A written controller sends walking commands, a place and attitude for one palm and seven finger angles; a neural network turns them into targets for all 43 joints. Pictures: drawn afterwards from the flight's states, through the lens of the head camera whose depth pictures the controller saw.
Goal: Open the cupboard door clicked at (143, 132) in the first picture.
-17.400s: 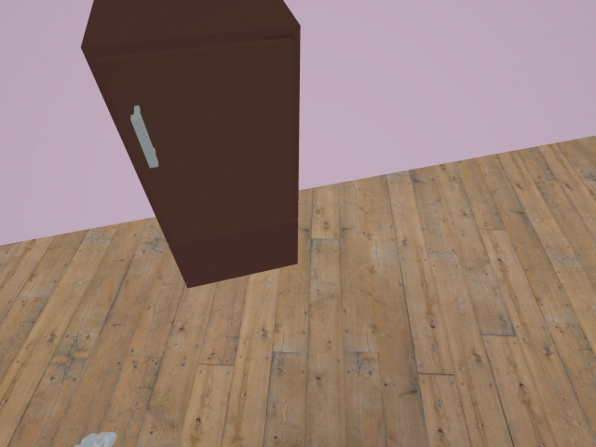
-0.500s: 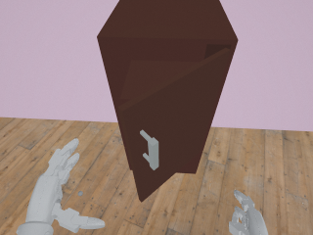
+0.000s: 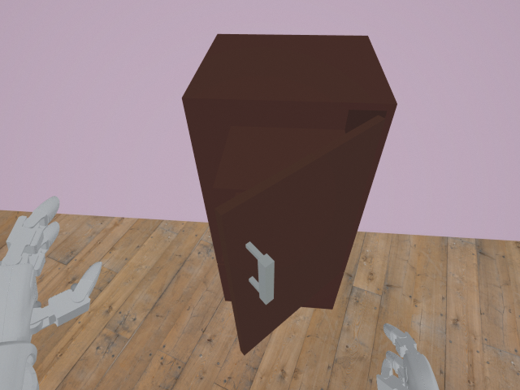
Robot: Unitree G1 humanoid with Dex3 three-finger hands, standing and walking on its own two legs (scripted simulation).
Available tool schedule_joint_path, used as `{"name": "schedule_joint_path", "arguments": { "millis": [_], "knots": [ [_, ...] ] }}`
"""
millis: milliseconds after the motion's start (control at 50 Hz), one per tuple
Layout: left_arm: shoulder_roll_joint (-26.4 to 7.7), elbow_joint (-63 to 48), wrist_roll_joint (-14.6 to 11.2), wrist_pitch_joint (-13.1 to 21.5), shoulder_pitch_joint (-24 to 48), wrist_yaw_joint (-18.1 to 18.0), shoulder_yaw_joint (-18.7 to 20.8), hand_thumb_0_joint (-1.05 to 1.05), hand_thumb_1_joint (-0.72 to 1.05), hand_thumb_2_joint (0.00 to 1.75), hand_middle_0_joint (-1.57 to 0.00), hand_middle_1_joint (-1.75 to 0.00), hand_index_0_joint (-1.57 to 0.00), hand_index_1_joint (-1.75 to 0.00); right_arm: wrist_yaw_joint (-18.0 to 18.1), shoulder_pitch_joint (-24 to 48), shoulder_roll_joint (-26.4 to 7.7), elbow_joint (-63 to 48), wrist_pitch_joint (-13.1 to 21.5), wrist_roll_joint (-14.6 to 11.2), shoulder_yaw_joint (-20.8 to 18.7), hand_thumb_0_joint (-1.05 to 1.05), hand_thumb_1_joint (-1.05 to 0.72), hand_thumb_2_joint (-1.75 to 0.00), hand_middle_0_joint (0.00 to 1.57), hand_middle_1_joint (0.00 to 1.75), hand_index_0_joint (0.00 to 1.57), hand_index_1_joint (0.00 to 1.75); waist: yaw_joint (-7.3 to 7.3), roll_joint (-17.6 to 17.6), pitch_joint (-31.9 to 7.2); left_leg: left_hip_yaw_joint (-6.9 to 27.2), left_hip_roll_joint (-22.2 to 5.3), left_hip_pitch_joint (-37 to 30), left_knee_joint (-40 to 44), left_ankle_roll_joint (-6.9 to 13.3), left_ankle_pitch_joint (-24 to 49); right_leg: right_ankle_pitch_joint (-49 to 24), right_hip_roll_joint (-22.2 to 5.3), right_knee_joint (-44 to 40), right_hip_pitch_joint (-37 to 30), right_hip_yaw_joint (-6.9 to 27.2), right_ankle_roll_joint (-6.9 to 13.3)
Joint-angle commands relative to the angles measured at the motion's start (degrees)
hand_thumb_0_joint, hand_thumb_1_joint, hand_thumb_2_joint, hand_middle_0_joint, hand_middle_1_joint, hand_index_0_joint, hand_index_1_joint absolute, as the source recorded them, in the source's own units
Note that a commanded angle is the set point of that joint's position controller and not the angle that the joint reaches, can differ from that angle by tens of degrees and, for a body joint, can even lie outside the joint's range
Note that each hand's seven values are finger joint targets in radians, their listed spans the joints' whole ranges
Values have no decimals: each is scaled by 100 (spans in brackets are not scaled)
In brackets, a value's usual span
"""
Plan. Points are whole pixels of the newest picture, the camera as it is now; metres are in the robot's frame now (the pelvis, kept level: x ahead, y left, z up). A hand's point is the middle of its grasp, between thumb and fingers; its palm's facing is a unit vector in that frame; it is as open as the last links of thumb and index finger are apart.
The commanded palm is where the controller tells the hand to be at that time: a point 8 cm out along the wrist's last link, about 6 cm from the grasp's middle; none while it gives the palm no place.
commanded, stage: draw the hand back to the body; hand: left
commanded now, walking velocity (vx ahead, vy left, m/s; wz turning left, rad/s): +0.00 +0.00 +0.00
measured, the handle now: (259, 273) +0.33 +0.05 -0.03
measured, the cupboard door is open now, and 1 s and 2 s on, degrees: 45 45 45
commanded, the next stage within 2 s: step back with the hand held close in 0.46 s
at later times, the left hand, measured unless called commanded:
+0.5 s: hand (71, 282) +0.18 +0.25 +0.16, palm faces +0.45 -0.80 -0.40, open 7.4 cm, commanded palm +0.13 +0.28 +0.17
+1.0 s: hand (57, 295) +0.17 +0.25 +0.16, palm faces +0.34 -0.78 -0.52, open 7.4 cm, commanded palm +0.11 +0.29 +0.18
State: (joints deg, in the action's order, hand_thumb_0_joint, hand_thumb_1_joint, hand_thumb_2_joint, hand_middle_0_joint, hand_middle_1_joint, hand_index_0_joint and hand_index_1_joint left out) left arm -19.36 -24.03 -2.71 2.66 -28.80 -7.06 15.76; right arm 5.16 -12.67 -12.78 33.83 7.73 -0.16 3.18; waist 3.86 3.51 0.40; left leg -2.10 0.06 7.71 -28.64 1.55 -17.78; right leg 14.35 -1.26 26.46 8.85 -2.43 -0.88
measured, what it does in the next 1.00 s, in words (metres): stands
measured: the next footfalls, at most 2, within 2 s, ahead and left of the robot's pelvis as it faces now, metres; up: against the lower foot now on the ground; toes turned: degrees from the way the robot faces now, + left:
right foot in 1.74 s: -0.21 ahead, -0.11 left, +0.00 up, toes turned +3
left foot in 1.88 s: -0.07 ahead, +0.08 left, +0.00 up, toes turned +0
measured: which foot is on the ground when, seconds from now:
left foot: down 0.00-1.00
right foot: down 0.00-1.00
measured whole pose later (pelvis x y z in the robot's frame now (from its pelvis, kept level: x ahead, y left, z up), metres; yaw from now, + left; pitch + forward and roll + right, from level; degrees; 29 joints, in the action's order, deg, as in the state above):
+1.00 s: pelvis -0.04 +0.00 +0.00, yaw -2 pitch +0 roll +0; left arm -24.3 -26.8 -2.7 9.0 -32.3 -7.1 23.5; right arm 5.2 -9.5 -14.0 31.9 1.0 -0.7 -0.9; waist 0.3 1.4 2.6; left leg -4.4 -0.5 13.7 -26.3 1.6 -12.4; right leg 8.0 -0.6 24.0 15.7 -0.2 -0.7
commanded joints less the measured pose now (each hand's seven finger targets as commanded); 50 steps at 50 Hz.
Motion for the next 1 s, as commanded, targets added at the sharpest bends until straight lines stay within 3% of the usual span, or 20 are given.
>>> {"name": "schedule_joint_path", "arguments": {
  "millis": [0,60,120,260,320,400,420,480,540,560,580,600,620,640,700,820,860,880,920,980],
  "knots": [
    [-1055,-1219,-12,444,584,-83,975,0,80,86,-20,-30,-20,-30,23,719,-606,-798,297,33,-306,0,-90,-90,20,30,20,30,17,67,-390,212,-207,60,728,-155,1880,-1211,118,-394,-523,-36,220],
    [-1126,-1141,-46,465,775,-75,1160,0,90,90,-20,-30,-20,-30,19,767,-601,-732,254,21,-335,0,-90,-90,20,30,20,30,17,119,-317,162,-199,-25,778,-141,1750,-1161,132,-510,-492,-4,213],
    [-808,-869,-64,449,671,8,839,0,90,90,-20,-30,-20,-30,-18,799,-638,-717,201,15,-367,0,-90,-90,20,30,20,30,-24,-54,-117,151,-206,-36,850,-108,1609,-1077,129,-606,-436,5,194],
    [-1060,-1091,-44,507,771,-17,1011,0,90,90,-20,-30,-20,-30,2,879,-612,-700,189,42,-398,0,-90,-90,20,30,20,30,29,-32,-419,95,-144,-173,856,-57,1434,-1068,130,-720,-620,86,196],
    [-1117,-1164,-30,520,812,-37,1053,0,90,90,-20,-30,-20,-30,17,904,-586,-665,235,53,-372,0,-90,-90,20,30,20,30,38,230,-335,98,-127,-176,856,-77,1513,-1157,121,-741,-628,100,211],
    [-1085,-1047,-47,522,801,-33,1044,0,90,90,-20,-30,-20,-30,28,918,-575,-631,269,49,-386,0,-90,-90,20,30,20,30,26,17,-211,76,-130,-199,864,-67,1413,-1055,125,-828,-554,114,194],
    [-1051,-1060,-37,529,803,-25,1009,0,90,90,-20,-30,-20,-30,22,915,-578,-625,272,42,-394,0,-90,-90,20,30,20,30,23,123,-240,54,-127,-242,863,-64,1410,-1030,129,-841,-538,124,192],
    [-1020,-850,-55,534,703,-13,1000,0,90,90,-20,-30,-20,-30,22,918,-588,-589,277,52,-410,0,-90,-90,20,30,20,30,29,-121,-135,49,-126,-212,876,-49,1354,-991,128,-909,-523,129,188],
    [-1035,-961,-45,574,777,-2,996,0,90,90,-20,-30,-20,-30,11,937,-582,-595,286,49,-423,0,-90,-90,20,30,20,30,30,-53,-204,35,-128,-275,900,-45,1298,-901,134,-925,-506,137,166],
    [-1223,-1292,-42,631,1208,-29,1103,0,90,90,-20,-30,-20,-30,14,982,-595,-597,320,46,-423,0,-90,-90,20,30,20,30,21,62,-352,41,-103,-328,883,-38,1287,-905,123,-936,-549,169,168],
    [-2107,-1397,54,949,2171,-121,1981,0,90,90,-20,-30,-20,-30,1,884,-617,-805,207,-36,-293,0,-90,-90,20,30,20,30,-246,315,399,137,-133,223,830,-6,654,-940,-80,-1211,58,669,200],
    [-1446,-789,20,946,1129,-53,1541,0,90,90,-20,-30,-20,-30,25,857,-622,-694,131,9,-408,0,-90,-90,20,30,20,30,-268,-316,200,199,-155,206,637,25,692,-1002,-187,-1278,191,720,192],
    [-1209,-530,1,909,479,8,1375,0,90,90,-20,-30,-20,-30,-9,847,-689,-725,56,25,-460,0,-90,-90,20,30,20,30,-264,-520,-27,124,-147,10,538,43,798,-1036,-230,-1331,258,772,188],
    [-1077,-693,8,936,345,44,1208,0,90,90,-20,-30,-20,-30,-35,859,-718,-750,-7,41,-480,0,-90,-90,20,30,20,30,-287,-442,-195,83,-159,-14,530,32,923,-1194,-256,-1278,208,728,184],
    [-1128,-930,5,987,69,18,1244,0,90,90,-20,-30,-20,-30,-23,874,-755,-815,-115,36,-524,0,-90,-90,20,30,20,30,-297,-106,-668,84,-242,26,663,-3,1437,-1861,-227,-894,-119,542,154],
    [-1457,-1258,-22,977,-233,-89,1592,0,90,90,-20,-30,-20,-30,38,879,-722,-1026,-336,-22,-606,0,-90,-90,20,30,20,30,-287,-280,-1121,125,-349,217,598,-35,2267,-2767,-161,-341,-425,410,94],
    [-1479,-1334,-19,975,-272,-113,1616,0,90,90,-20,-30,-20,-30,48,886,-719,-1087,-374,-31,-624,0,-90,-90,20,30,20,30,-293,-233,-1032,129,-357,425,606,-31,2092,-2666,-150,-271,-383,437,80],
    [-1518,-1390,-11,985,-262,-128,1647,0,90,90,-20,-30,-20,-30,53,918,-740,-1092,-378,-29,-629,0,-90,-90,20,30,20,30,-279,-41,-1019,179,-363,552,641,-16,2034,-2593,-152,-216,-436,426,92],
    [-1481,-1343,-5,991,-355,-152,1639,0,90,90,-20,-30,-20,-30,59,885,-719,-1114,-388,-39,-632,0,-90,-90,20,30,20,30,-288,-181,-936,186,-402,720,666,6,1777,-2389,-125,-163,-373,463,72],
    [-1493,-1462,35,1014,-304,-186,1647,0,90,90,-20,-30,-20,-30,53,861,-773,-1134,-368,-30,-645,0,-90,-90,20,30,20,30,-290,-42,-812,279,-429,1219,788,81,1054,-1893,-89,-76,-465,501,56]
  ]
}}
